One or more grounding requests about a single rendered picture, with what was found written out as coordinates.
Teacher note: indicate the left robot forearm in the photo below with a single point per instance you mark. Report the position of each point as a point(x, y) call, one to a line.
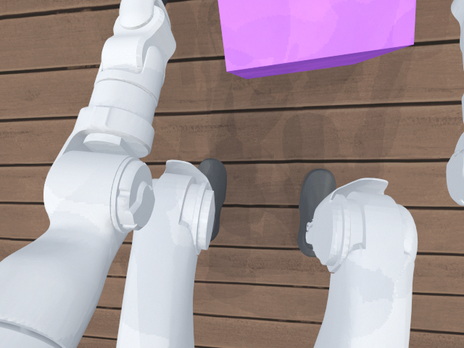
point(127, 88)

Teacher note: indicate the robot left upper arm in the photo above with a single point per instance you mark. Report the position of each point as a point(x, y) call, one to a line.
point(50, 288)

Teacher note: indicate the robot right upper arm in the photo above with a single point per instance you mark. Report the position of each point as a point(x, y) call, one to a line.
point(455, 173)

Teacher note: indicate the carton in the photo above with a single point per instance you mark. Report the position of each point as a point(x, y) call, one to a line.
point(273, 37)

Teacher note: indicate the robot right thigh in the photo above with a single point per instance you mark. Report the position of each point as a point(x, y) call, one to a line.
point(360, 239)

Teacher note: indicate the robot thigh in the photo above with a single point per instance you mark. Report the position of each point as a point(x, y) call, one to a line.
point(360, 239)
point(157, 309)

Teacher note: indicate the robot left thigh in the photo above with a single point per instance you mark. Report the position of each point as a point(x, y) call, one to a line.
point(157, 309)

